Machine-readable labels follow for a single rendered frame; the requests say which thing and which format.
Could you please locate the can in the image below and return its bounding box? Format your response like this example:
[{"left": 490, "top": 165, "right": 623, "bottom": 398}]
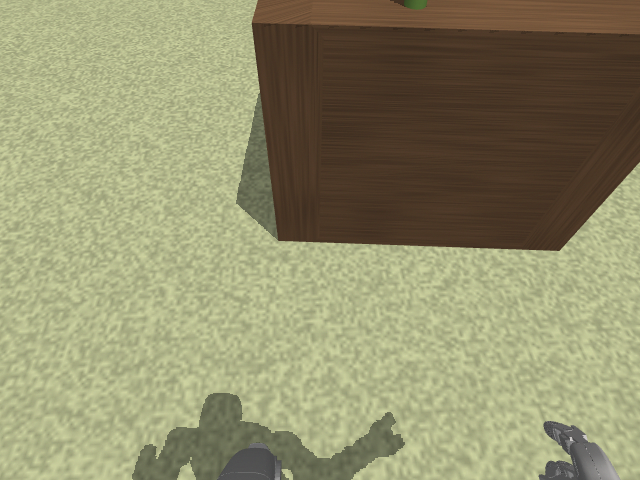
[{"left": 404, "top": 0, "right": 427, "bottom": 10}]

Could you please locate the right robot hand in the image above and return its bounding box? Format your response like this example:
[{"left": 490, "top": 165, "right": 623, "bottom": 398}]
[{"left": 539, "top": 421, "right": 620, "bottom": 480}]

